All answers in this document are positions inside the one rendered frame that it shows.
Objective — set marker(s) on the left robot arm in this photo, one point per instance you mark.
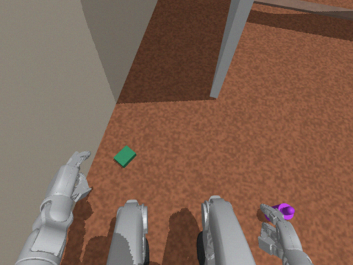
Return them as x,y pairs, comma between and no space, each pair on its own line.
46,244

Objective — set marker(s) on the right robot arm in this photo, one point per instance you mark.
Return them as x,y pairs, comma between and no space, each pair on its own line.
296,257

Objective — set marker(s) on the right robot hand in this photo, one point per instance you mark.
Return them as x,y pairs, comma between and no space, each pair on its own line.
276,241

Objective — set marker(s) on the left robot hand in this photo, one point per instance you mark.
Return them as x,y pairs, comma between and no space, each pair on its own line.
63,182

